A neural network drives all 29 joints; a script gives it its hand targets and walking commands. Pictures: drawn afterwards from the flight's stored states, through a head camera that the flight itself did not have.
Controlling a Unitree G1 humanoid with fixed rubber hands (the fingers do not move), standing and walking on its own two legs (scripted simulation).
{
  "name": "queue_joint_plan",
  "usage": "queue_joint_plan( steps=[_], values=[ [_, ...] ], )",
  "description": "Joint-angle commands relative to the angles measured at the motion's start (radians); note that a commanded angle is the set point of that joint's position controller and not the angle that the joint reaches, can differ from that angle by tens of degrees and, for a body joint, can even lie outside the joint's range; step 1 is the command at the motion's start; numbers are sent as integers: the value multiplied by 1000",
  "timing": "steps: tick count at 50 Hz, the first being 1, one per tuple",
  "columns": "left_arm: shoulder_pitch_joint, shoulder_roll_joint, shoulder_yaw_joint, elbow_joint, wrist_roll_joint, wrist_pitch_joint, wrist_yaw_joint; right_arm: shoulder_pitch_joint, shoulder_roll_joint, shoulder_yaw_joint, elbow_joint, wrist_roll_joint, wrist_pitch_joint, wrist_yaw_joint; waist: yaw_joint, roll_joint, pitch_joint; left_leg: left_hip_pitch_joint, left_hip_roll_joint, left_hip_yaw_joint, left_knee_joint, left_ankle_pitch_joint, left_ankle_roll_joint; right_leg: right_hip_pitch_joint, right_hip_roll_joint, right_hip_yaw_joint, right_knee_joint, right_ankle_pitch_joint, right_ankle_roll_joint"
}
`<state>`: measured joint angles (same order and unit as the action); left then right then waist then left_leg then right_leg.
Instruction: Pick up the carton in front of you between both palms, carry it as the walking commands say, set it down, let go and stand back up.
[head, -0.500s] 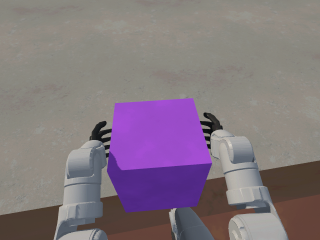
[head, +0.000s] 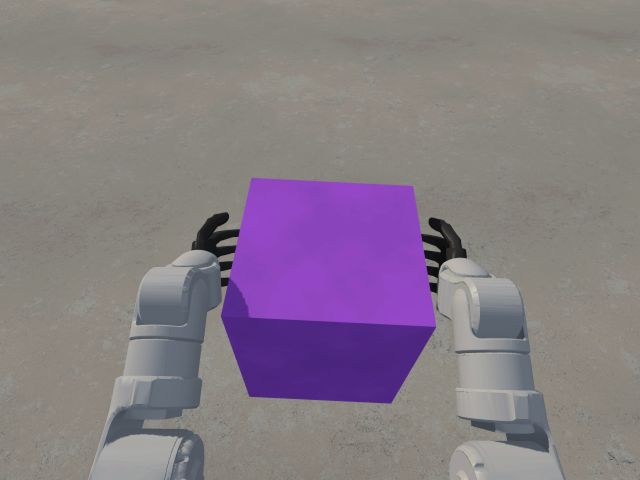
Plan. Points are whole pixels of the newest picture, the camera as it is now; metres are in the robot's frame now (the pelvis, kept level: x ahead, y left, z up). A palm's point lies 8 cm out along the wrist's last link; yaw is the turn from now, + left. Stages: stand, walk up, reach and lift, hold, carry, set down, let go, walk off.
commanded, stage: carry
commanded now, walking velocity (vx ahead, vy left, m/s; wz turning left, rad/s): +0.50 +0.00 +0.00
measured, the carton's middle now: (325, 298) +0.35 +0.00 +0.04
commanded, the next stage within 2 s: none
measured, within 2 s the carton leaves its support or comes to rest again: neither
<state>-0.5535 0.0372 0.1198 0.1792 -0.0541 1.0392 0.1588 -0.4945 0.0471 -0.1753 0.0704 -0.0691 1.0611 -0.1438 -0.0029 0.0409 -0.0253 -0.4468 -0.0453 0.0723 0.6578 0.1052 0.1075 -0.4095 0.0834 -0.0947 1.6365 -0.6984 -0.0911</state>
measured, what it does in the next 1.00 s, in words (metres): goes down: right foot 0.16 m lower, then left foot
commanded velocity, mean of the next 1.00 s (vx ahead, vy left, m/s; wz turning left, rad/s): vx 0.50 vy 0.00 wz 0.00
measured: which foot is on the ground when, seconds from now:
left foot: down 0.00-0.38, up 0.40-0.74, down 0.76-1.00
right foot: up 0.00-0.34, down 0.36-0.76, up 0.78-1.00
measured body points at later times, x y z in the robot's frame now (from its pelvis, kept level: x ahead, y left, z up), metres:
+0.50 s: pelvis +0.40 -0.04 -0.19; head +0.46 -0.04 +0.26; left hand +0.75 +0.12 -0.14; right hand +0.77 -0.18 -0.13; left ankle +0.27 +0.09 -0.73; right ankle +0.45 -0.10 -0.90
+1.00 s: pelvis +0.74 -0.02 -0.15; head +0.77 -0.01 +0.30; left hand +1.09 +0.11 -0.09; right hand +1.06 -0.20 -0.08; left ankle +0.73 +0.07 -0.90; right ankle +0.76 -0.16 -0.85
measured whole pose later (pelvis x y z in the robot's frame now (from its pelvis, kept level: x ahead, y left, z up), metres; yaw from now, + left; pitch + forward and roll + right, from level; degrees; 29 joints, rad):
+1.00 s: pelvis +0.74 -0.02 -0.15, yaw -3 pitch +6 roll -3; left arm -0.41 -0.07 0.15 0.01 0.06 1.05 0.12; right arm -0.38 0.07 -0.19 -0.03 -0.04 1.04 -0.13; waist -0.03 0.04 -0.05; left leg -0.24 0.05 0.10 0.30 -0.16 0.05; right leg -0.54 -0.01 -0.08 0.80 -0.34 0.02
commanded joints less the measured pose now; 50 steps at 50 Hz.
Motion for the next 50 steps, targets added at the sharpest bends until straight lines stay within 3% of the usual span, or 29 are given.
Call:
queue_joint_plan(
  steps=[1,2,3,5,6,8,9,10,14,15,17,18,19,20,21,22,23,24,25,28,32,36,37,38,39,40,42,44,50],
  values=[
    [-555,-1021,-524,-103,-285,7,-243,-612,889,668,-38,420,-3,217,-93,151,-402,822,263,-512,39,391,188,-639,8,121,259,-5,63],
    [-525,-967,-478,-81,-223,14,-238,-655,938,689,-47,452,-2,224,-112,-14,-361,769,263,-554,59,253,180,-706,-68,200,15,153,32],
    [-500,-955,-445,-52,-190,16,-235,-700,974,705,-38,489,2,232,-109,-41,-346,713,268,-574,101,261,181,-711,-101,190,-51,153,37],
    [-510,-935,-399,-67,-149,-5,-239,-798,1068,744,-36,551,-21,251,-84,-98,-392,442,365,-764,9,47,289,-549,-121,258,-353,246,65],
    [-560,-954,-398,-84,-141,-18,-245,-859,1120,758,-41,578,-32,261,-81,-86,-365,352,361,-741,-16,107,289,-449,-122,218,-390,291,75],
    [-640,-990,-426,-136,-146,-39,-249,-909,1160,768,-51,610,-60,274,-76,-55,-350,356,298,-634,74,101,196,-464,-120,174,-340,469,65],
    [-660,-1005,-450,-173,-153,-49,-249,-917,1191,773,-60,626,-66,276,-112,-130,-308,379,186,-517,201,-146,132,-528,-134,194,-576,739,58],
    [-672,-1014,-469,-187,-170,-56,-246,-907,1186,764,-59,634,-70,276,-121,-130,-309,264,129,-392,212,-311,116,-378,-105,120,-750,978,63],
    [-722,-1020,-570,-316,-220,-49,-219,-790,1150,745,-82,594,-79,257,-136,88,-300,212,46,-207,323,-307,80,-35,-67,32,-1133,1126,34],
    [-705,-1007,-584,-334,-233,-43,-211,-728,1121,731,-79,576,-75,251,-129,89,-304,257,34,-173,380,-261,53,19,-63,5,-1222,1183,35],
    [-662,-987,-607,-356,-249,-29,-209,-627,1092,721,-60,524,-73,236,-29,75,-382,272,95,-145,635,-73,37,251,-109,4,-1350,1174,4],
    [-654,-970,-608,-346,-248,-23,-217,-624,1070,717,-61,501,-68,231,10,-51,-430,138,53,-90,822,-178,6,462,-112,-6,-1317,1062,-5],
    [-620,-955,-605,-301,-252,-12,-225,-618,1042,700,-44,483,-54,228,26,-194,-457,-237,-6,-68,1092,-791,-53,792,-335,208,-1018,1560,-92],
    [-538,-954,-591,-215,-254,-3,-223,-580,1015,673,-6,468,-30,220,90,-261,-594,-518,-5,-138,1217,-878,-82,1084,-451,454,-834,1723,-218],
    [-457,-949,-583,-178,-263,-5,-224,-508,993,650,-1,438,-21,212,134,-251,-688,-642,4,-156,1241,-815,-83,1100,-511,646,-927,1272,-312],
    [-467,-1002,-609,-195,-293,-12,-231,-520,992,641,-30,417,-27,209,125,-122,-719,-623,43,-161,1143,-773,-74,1003,-462,693,-1015,963,-301],
    [-548,-1061,-648,-237,-335,-24,-238,-559,1001,648,-71,408,-38,208,121,-41,-685,-624,79,-180,966,-630,-55,953,-420,627,-984,999,-241],
    [-612,-1101,-675,-279,-366,-41,-245,-603,1005,653,-105,396,-51,208,94,-54,-651,-564,80,-153,911,-603,-53,819,-409,610,-987,1054,-228],
    [-664,-1144,-705,-320,-406,-50,-249,-604,1002,653,-120,391,-63,207,104,-34,-575,-526,86,-129,830,-564,-66,682,-392,575,-1033,1012,-221],
    [-716,-1188,-757,-375,-451,-80,-258,-603,1011,669,-170,355,-100,197,91,-124,-557,-477,98,-107,648,-565,-68,584,-357,497,-1062,1016,-212],
    [-638,-1180,-776,-383,-442,-103,-271,-564,964,697,-246,324,-128,184,100,-182,-532,-298,64,-30,246,-327,-61,517,-251,283,-1077,1178,-140],
    [-541,-1120,-779,-343,-394,-108,-270,-495,923,732,-242,323,-134,199,7,-160,-504,178,-26,106,-199,-37,-56,398,-218,100,-980,1356,-13],
    [-535,-1090,-773,-343,-375,-106,-267,-479,920,740,-233,331,-128,207,-13,-140,-541,370,10,96,-239,40,-39,319,-203,56,-876,1271,16],
    [-532,-1060,-766,-346,-351,-100,-265,-472,907,743,-231,340,-119,216,-31,-59,-582,582,182,-103,-201,213,-6,157,-183,54,-733,860,45],
    [-489,-1067,-754,-325,-346,-84,-264,-471,865,741,-201,334,-114,218,-24,214,-745,920,491,-564,-171,450,196,-142,-61,67,-421,262,108],
    [-473,-1021,-734,-321,-331,-68,-261,-413,894,745,-163,348,-101,222,-44,225,-760,974,475,-663,-220,292,245,-257,-28,105,-297,140,105],
    [-456,-1032,-700,-295,-309,-48,-255,-440,926,748,-186,377,-77,237,-33,73,-591,874,411,-504,-252,283,153,-372,-99,109,-363,220,92],
    [-410,-1054,-665,-242,-268,-30,-253,-469,967,756,-182,404,-52,252,-25,23,-508,773,377,-386,-299,322,78,-338,-134,93,-567,303,101],
    [-328,-1111,-667,-278,-192,1,-244,-466,1019,753,-219,438,6,305,-13,120,-428,607,294,-131,-371,256,24,-155,-85,-29,-971,428,120]
  ],
)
